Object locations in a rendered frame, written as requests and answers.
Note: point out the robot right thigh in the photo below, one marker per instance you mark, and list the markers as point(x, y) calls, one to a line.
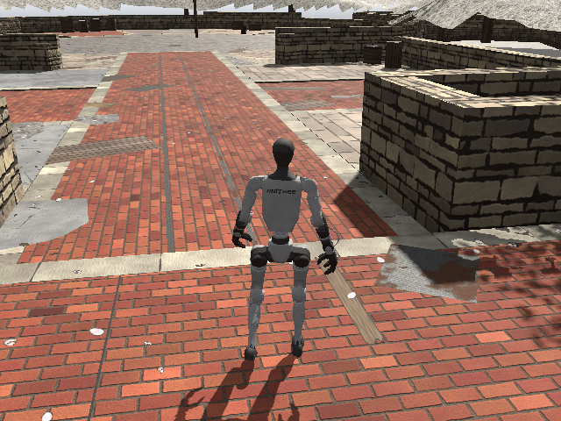
point(300, 258)

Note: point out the left robot upper arm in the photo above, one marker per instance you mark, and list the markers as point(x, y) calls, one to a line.
point(254, 184)

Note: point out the left robot forearm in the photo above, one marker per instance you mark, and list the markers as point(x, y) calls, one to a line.
point(239, 226)

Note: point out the robot left foot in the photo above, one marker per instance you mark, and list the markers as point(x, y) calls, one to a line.
point(250, 353)

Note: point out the left robot hand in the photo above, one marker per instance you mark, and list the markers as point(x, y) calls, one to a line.
point(236, 241)

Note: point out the right robot forearm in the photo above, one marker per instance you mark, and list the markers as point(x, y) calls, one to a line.
point(325, 238)

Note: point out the right robot upper arm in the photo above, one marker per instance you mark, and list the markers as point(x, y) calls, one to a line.
point(309, 186)

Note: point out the right robot hand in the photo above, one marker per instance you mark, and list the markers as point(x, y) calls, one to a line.
point(332, 262)

